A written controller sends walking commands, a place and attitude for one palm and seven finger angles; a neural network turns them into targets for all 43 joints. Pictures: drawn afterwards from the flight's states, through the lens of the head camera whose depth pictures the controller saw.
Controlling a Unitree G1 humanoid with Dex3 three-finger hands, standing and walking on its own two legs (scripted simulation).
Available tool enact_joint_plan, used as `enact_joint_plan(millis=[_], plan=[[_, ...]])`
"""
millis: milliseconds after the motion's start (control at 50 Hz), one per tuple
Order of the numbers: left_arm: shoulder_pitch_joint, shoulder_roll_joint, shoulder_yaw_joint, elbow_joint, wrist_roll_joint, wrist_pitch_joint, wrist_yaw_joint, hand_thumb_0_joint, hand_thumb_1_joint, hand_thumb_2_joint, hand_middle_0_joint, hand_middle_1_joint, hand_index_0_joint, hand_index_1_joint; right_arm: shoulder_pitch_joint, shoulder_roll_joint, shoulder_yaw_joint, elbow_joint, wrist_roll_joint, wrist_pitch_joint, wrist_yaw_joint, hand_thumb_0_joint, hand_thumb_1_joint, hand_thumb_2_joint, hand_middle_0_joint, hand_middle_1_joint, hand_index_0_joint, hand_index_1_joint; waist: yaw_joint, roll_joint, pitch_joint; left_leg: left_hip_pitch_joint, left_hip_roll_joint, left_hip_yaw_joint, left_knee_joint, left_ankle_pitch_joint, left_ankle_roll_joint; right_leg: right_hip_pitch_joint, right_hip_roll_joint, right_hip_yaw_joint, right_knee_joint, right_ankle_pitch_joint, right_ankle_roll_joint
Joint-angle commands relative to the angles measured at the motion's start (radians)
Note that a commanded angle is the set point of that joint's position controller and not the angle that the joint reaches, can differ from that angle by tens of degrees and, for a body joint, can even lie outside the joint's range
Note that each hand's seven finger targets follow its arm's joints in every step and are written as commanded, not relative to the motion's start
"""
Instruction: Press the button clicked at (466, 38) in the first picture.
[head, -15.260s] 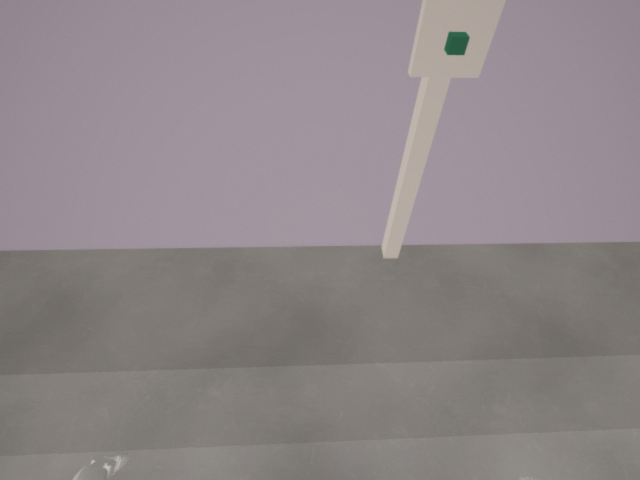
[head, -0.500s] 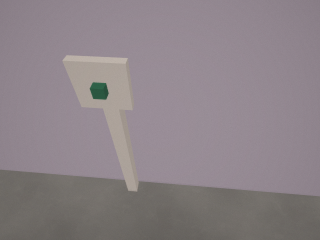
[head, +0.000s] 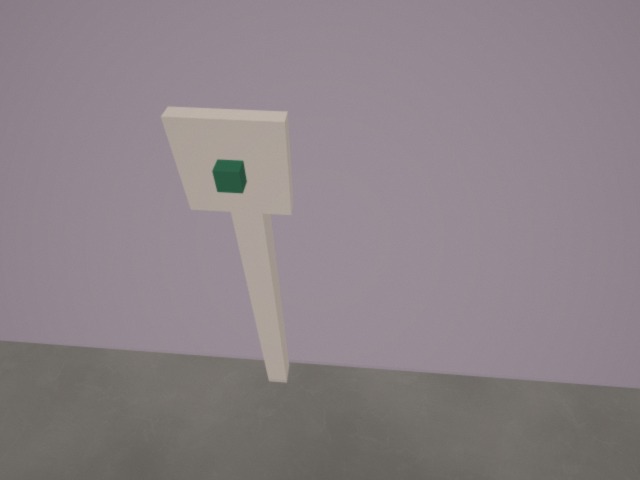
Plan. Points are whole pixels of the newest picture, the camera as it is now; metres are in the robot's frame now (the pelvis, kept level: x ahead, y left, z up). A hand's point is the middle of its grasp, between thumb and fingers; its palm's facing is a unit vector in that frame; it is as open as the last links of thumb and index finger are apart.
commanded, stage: look again from close up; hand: left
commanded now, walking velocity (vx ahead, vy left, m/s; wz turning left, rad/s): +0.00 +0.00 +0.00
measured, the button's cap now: (230, 175) +0.53 +0.17 +0.11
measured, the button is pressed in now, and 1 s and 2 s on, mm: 0 0 0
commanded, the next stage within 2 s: raise the hand and make a fist in 0.18 s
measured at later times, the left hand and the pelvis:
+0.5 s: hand (184, 399) +0.22 +0.19 -0.01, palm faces +0.22 -0.96 -0.14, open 6.8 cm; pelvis +0.02 +0.00 -0.01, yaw +1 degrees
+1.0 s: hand (200, 428) +0.18 +0.15 +0.00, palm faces -0.16 -0.98 -0.06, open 3.5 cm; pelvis -0.02 -0.04 -0.07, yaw +2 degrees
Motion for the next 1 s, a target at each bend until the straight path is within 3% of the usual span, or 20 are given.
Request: enact_joint_plan(millis=[0, 200, 240, 260, 280, 300, 320, 340, 360, 400, 480, 520, 560, 620, 700, 760, 820, 880, 920, 980], plan=[[0.060, 0.056, 0.002, -0.025, 0.000, -0.003, 0.000, 0.000, 0.900, 0.900, -0.200, -0.300, -0.200, -0.300, 0.039, -0.112, -0.016, -0.039, 0.006, -0.022, -0.009, 0.000, -0.900, -0.900, 0.200, 0.300, 0.200, 0.300, 0.022, -0.010, 0.122, -0.148, 0.144, -0.202, -0.260, -0.097, 0.024, 0.020, -0.033, 0.057, -0.043, -0.015, -0.036], [0.053, 0.065, 0.002, -0.017, -0.006, -0.009, 0.003, 0.000, 0.900, 0.900, -0.200, -0.300, -0.200, -0.300, 0.059, -0.097, -0.009, 0.003, 0.009, -0.030, -0.012, 0.000, -0.900, -0.900, 0.200, 0.300, 0.200, 0.300, 0.017, -0.006, 0.049, -0.031, 0.126, -0.146, -0.194, 0.163, 0.022, 0.042, -0.058, 0.071, -0.054, 0.079, -0.032], [0.057, 0.066, 0.003, -0.012, -0.006, -0.012, 0.005, 0.000, 0.900, 0.900, -0.200, -0.300, -0.200, -0.300, 0.059, -0.095, -0.007, 0.013, 0.009, -0.030, -0.013, 0.000, -0.900, -0.900, 0.200, 0.300, 0.200, 0.300, 0.014, -0.027, 0.037, -0.013, 0.122, -0.130, -0.170, 0.207, 0.019, 0.051, -0.063, 0.077, -0.055, 0.108, -0.033], [0.101, 0.102, 0.000, 0.018, 0.002, -0.023, 0.044, 0.000, 0.900, 0.900, -0.200, -0.300, -0.200, -0.300, -0.041, -0.149, -0.021, -0.055, 0.024, -0.028, -0.003, 0.000, -0.900, -0.900, 0.200, 0.300, 0.200, 0.300, 0.037, -0.135, 0.087, -0.081, 0.144, -0.103, -0.009, 0.350, -0.014, 0.017, -0.097, 0.104, -0.077, 0.323, -0.017], [-0.633, 0.347, 0.146, -1.588, -0.194, -0.235, 0.044, 0.000, 0.900, 0.900, -0.228, -0.330, -0.228, -0.330, -0.036, -0.314, -0.053, -0.405, 0.064, -0.188, -0.038, 0.000, -0.900, -0.900, 0.200, 0.300, 0.200, 0.300, -0.098, 0.116, -0.446, 0.223, 0.038, -0.111, -0.087, 0.416, -0.042, 0.066, 0.008, 0.029, -0.002, 0.294, -0.027], [-0.180, 0.265, 0.107, -1.329, -0.112, -0.164, 0.081, 0.000, 0.900, 0.900, -0.255, -0.360, -0.255, -0.360, -0.128, -0.208, -0.006, -0.336, 0.054, -0.291, -0.069, 0.000, -0.900, -0.900, 0.200, 0.300, 0.200, 0.300, -0.002, 0.236, -0.406, 0.264, 0.079, -0.096, -0.123, 0.546, -0.061, 0.012, 0.020, 0.023, 0.073, 0.091, -0.043], [-0.147, 0.178, 0.075, -1.201, -0.136, -0.108, 0.134, 0.000, 0.900, 0.900, -0.282, -0.390, -0.282, -0.390, -0.114, -0.201, -0.031, -0.255, 0.053, -0.319, -0.073, 0.000, -0.900, -0.900, 0.200, 0.300, 0.200, 0.300, -0.026, 0.208, -0.305, 0.155, 0.073, -0.088, -0.132, 0.452, -0.087, -0.045, 0.024, -0.003, 0.095, 0.000, -0.028], [0.156, -0.047, -0.051, -1.002, -0.144, -0.006, 0.133, 0.000, 0.900, 0.900, -0.310, -0.420, -0.310, -0.420, -0.091, -0.159, -0.036, -0.247, 0.067, -0.317, -0.056, 0.000, -0.900, -0.900, 0.200, 0.300, 0.200, 0.300, -0.027, 0.129, -0.155, 0.068, 0.073, -0.116, -0.144, 0.346, -0.078, -0.111, 0.015, -0.015, 0.076, -0.042, -0.020], [0.026, -0.020, -0.048, -1.195, -0.189, -0.020, 0.110, 0.000, 0.900, 0.900, -0.337, -0.450, -0.337, -0.450, -0.122, -0.200, -0.044, -0.321, 0.078, -0.324, -0.056, 0.000, -0.900, -0.900, 0.200, 0.300, 0.200, 0.300, -0.027, 0.099, -0.025, -0.017, 0.064, -0.130, -0.122, 0.272, -0.073, -0.103, 0.007, -0.026, 0.054, 0.001, -0.021], [0.066, 0.076, 0.047, -1.199, -0.159, -0.102, 0.076, 0.000, 0.900, 0.900, -0.393, -0.510, -0.393, -0.510, -0.137, -0.233, -0.070, -0.371, 0.051, -0.345, -0.057, 0.000, -0.900, -0.900, 0.200, 0.300, 0.200, 0.300, -0.047, -0.028, -0.017, -0.091, 0.029, -0.113, -0.019, 0.200, -0.053, -0.132, 0.015, -0.035, 0.003, 0.044, -0.024], [0.455, -0.003, 0.121, -0.940, -0.212, -0.299, -0.109, 0.000, 0.900, 0.900, -0.502, -0.630, -0.502, -0.630, -0.193, -0.225, -0.112, -0.493, 0.036, -0.316, -0.016, 0.000, -0.900, -0.900, 0.200, 0.300, 0.200, 0.300, 0.045, -0.360, -0.005, -0.324, 0.004, -0.073, 0.143, 0.151, -0.051, -0.244, 0.035, -0.049, 0.145, 0.035, -0.018], [0.563, 0.049, 0.206, -0.930, -0.249, -0.421, -0.239, 0.000, 0.900, 0.900, -0.558, -0.690, -0.558, -0.690, -0.215, -0.228, -0.135, -0.549, 0.041, -0.298, 0.016, 0.000, -0.900, -0.900, 0.200, 0.300, 0.200, 0.300, 0.090, -0.272, -0.085, -0.370, -0.015, -0.047, 0.212, 0.188, -0.064, -0.198, 0.024, -0.019, 0.226, 0.168, -0.028], [0.491, 0.134, 0.265, -1.013, -0.280, -0.539, -0.364, 0.000, 0.900, 0.900, -0.613, -0.750, -0.613, -0.750, -0.252, -0.238, -0.139, -0.612, 0.040, -0.290, 0.037, 0.000, -0.900, -0.900, 0.200, 0.300, 0.200, 0.300, 0.078, -0.123, -0.163, -0.397, -0.028, -0.032, 0.287, 0.205, -0.069, -0.197, 0.008, 0.012, 0.298, 0.280, -0.028], [0.399, 0.232, 0.355, -1.157, -0.298, -0.583, -0.409, 0.000, 0.900, 0.900, -0.695, -0.840, -0.695, -0.840, -0.256, -0.222, -0.131, -0.672, 0.041, -0.266, 0.030, 0.000, -0.900, -0.900, 0.200, 0.300, 0.200, 0.300, 0.086, 0.008, -0.239, -0.459, -0.031, -0.020, 0.349, 0.157, -0.050, -0.210, -0.005, 0.086, 0.333, 0.241, -0.025], [0.196, 0.202, 0.350, -1.427, -0.357, -0.637, -0.368, 0.000, 0.900, 0.900, -0.805, -0.960, -0.805, -0.960, -0.196, -0.190, -0.120, -0.690, 0.040, -0.253, 0.003, 0.000, -0.900, -0.900, 0.200, 0.300, 0.200, 0.300, 0.018, 0.135, -0.343, -0.403, -0.011, -0.044, 0.423, 0.159, -0.034, -0.261, 0.008, 0.118, 0.342, 0.229, -0.012], [0.050, 0.167, 0.251, -1.473, -0.353, -0.687, -0.386, 0.000, 0.900, 0.900, -0.887, -1.050, -0.887, -1.050, -0.166, -0.206, -0.101, -0.648, 0.037, -0.268, -0.017, 0.000, -0.900, -0.900, 0.200, 0.300, 0.200, 0.300, -0.068, 0.074, -0.301, -0.424, 0.011, -0.078, 0.487, 0.102, -0.017, -0.378, 0.020, 0.120, 0.343, 0.136, -0.008], [-0.062, 0.155, 0.151, -1.390, -0.357, -0.658, -0.474, 0.000, 0.900, 0.900, -0.970, -1.140, -0.970, -1.140, -0.169, -0.237, -0.075, -0.628, 0.052, -0.296, -0.030, 0.000, -0.900, -0.900, 0.200, 0.300, 0.200, 0.300, -0.122, 0.026, -0.204, -0.483, 0.026, -0.103, 0.513, 0.008, -0.001, -0.459, 0.031, 0.131, 0.314, -0.031, -0.008], [0.026, 0.257, 0.230, -1.286, -0.344, -0.510, -0.529, 0.000, 0.900, 0.900, -1.053, -1.230, -1.053, -1.230, -0.172, -0.257, -0.080, -0.641, 0.073, -0.299, -0.043, 0.000, -0.900, -0.900, 0.200, 0.300, 0.200, 0.300, -0.068, -0.012, -0.270, -0.486, 0.018, -0.096, 0.463, -0.001, 0.003, -0.357, 0.016, 0.153, 0.250, -0.090, -0.005], [0.128, 0.307, 0.314, -1.224, -0.354, -0.379, -0.531, 0.000, 0.900, 0.900, -1.107, -1.290, -1.107, -1.290, -0.200, -0.245, -0.080, -0.669, 0.087, -0.282, -0.044, 0.000, -0.900, -0.900, 0.200, 0.300, 0.200, 0.300, -0.002, -0.026, -0.325, -0.475, 0.010, -0.094, 0.419, 0.036, -0.001, -0.250, 0.004, 0.163, 0.231, -0.067, 0.003], [0.215, 0.290, 0.393, -1.333, -0.399, -0.269, -0.455, 0.000, 0.900, 0.900, -1.190, -1.380, -1.190, -1.380, -0.246, -0.193, -0.068, -0.715, 0.085, -0.254, -0.044, 0.000, -0.900, -0.900, 0.200, 0.300, 0.200, 0.300, 0.065, -0.022, -0.377, -0.433, 0.004, -0.087, 0.349, 0.085, -0.016, -0.134, -0.013, 0.128, 0.230, 0.006, 0.012]])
